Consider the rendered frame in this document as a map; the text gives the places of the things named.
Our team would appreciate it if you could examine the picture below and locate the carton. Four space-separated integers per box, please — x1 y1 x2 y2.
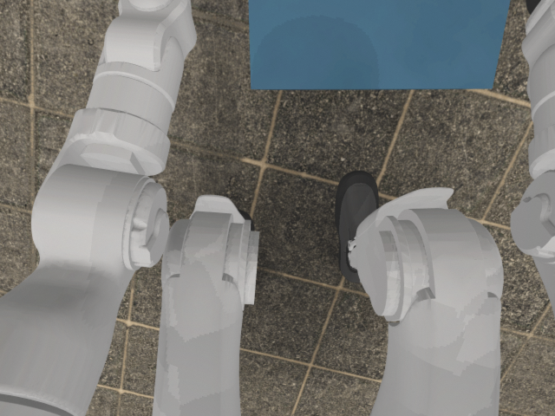
248 0 511 90

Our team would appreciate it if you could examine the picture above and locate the right robot upper arm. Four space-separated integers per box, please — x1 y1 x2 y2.
510 169 555 319

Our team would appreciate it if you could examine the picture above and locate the left robot forearm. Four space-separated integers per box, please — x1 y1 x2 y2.
31 0 197 248

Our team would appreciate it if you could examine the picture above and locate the left robot upper arm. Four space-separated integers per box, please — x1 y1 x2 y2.
0 164 170 416

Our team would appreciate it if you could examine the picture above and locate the robot left thigh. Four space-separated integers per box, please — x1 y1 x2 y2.
152 211 259 416

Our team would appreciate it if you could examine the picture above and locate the right robot forearm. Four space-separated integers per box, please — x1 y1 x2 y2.
521 0 555 179

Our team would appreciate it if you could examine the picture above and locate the left robot shin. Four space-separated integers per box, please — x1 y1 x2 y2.
161 195 245 289

